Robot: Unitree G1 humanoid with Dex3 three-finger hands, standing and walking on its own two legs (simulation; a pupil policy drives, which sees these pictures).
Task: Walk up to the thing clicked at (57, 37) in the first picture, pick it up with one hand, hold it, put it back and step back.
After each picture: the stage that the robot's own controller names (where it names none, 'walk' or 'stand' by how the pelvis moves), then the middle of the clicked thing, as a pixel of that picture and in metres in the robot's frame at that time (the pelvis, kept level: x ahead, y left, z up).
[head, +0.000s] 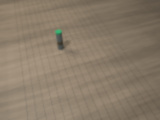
stand; (59, 40) +1.34 +0.25 -0.65
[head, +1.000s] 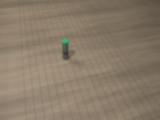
walk; (65, 49) +1.22 +0.15 -0.64
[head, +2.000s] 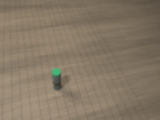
walk; (57, 80) +0.75 +0.16 -0.65
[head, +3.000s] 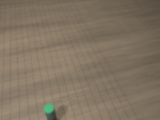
walk; (50, 115) +0.50 +0.21 -0.64
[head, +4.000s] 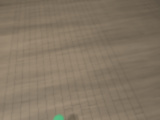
stand; out of the picture +0.39 +0.18 -0.64
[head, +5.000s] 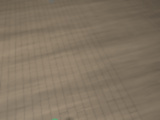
stand; out of the picture +0.39 +0.20 -0.66
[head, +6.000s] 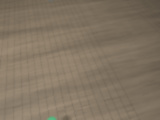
stand; out of the picture +0.40 +0.21 -0.66
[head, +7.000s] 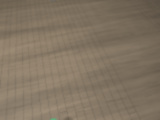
stand; out of the picture +0.38 +0.21 -0.66
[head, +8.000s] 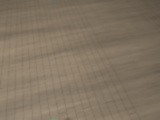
stand; out of the picture +0.39 +0.21 -0.66
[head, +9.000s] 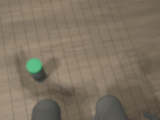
go down; (37, 72) +0.45 +0.19 -0.40
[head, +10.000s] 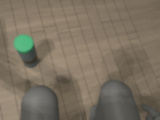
go down; (28, 53) +0.48 +0.20 -0.28
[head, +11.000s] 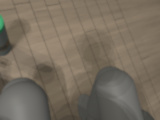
close in; out of the picture +0.48 +0.23 -0.19
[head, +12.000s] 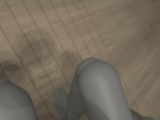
close; out of the picture +0.47 +0.26 -0.16
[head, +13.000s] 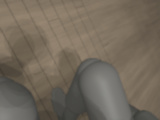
lift; out of the picture +0.44 +0.26 -0.17
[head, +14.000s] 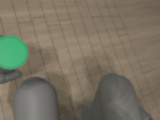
lift; (7, 60) +0.36 +0.23 -0.06
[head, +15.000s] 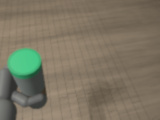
lift; (32, 84) +0.31 +0.16 +0.08
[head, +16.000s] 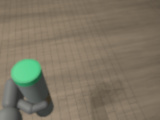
hold; (37, 92) +0.30 +0.15 +0.04
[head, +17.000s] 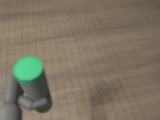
hold; (37, 89) +0.31 +0.15 +0.04
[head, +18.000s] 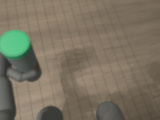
crouch; (25, 61) +0.40 +0.18 -0.02
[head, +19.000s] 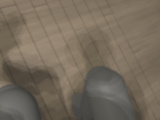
lower; out of the picture +0.48 +0.23 -0.10
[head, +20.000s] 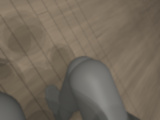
lower; out of the picture +0.47 +0.27 -0.17
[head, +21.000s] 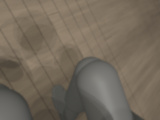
lower; out of the picture +0.46 +0.27 -0.16
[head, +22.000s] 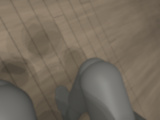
lower; out of the picture +0.44 +0.26 -0.17
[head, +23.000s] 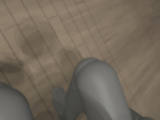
rest; out of the picture +0.45 +0.26 -0.17
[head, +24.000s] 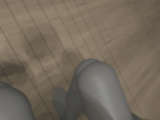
open; out of the picture +0.46 +0.25 -0.18
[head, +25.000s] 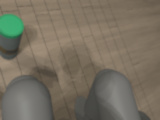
stand; (9, 41) +0.47 +0.21 -0.20
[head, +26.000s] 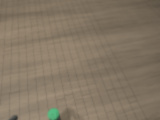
stand; (55, 119) +0.40 +0.15 -0.57
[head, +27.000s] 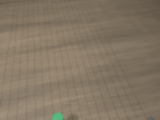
stand; out of the picture +0.41 +0.16 -0.60
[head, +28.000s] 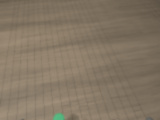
stand; out of the picture +0.40 +0.15 -0.60
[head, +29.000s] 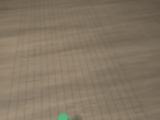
stand; out of the picture +0.43 +0.15 -0.65
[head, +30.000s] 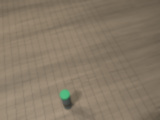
walk; (66, 100) +0.49 +0.14 -0.63
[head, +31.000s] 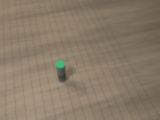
walk; (61, 72) +0.72 +0.13 -0.62
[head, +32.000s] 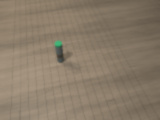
stand; (59, 52) +1.04 +0.23 -0.63
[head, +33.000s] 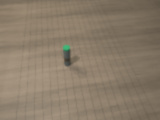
stand; (67, 56) +1.06 +0.15 -0.65
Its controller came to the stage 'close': yes
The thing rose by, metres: 0.69
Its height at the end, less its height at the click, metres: +0.00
